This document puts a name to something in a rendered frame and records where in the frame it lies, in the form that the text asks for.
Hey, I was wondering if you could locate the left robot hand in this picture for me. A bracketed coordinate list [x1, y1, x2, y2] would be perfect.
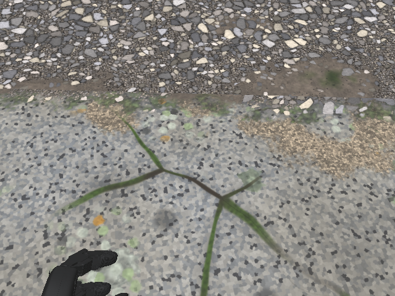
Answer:
[41, 249, 128, 296]

